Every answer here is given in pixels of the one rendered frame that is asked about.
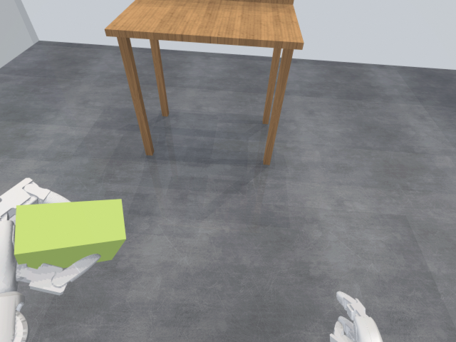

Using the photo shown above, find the table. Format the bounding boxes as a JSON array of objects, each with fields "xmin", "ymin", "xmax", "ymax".
[{"xmin": 105, "ymin": 0, "xmax": 304, "ymax": 165}]

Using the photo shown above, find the robot right hand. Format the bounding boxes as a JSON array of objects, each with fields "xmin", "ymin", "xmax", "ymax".
[{"xmin": 330, "ymin": 291, "xmax": 383, "ymax": 342}]

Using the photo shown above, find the robot left hand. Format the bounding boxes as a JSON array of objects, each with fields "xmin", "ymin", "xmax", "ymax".
[{"xmin": 0, "ymin": 178, "xmax": 101, "ymax": 295}]

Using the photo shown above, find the sponge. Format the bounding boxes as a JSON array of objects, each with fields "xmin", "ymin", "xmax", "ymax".
[{"xmin": 14, "ymin": 199, "xmax": 126, "ymax": 269}]

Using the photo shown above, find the robot left forearm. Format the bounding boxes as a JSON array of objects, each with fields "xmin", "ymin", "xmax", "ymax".
[{"xmin": 0, "ymin": 291, "xmax": 30, "ymax": 342}]

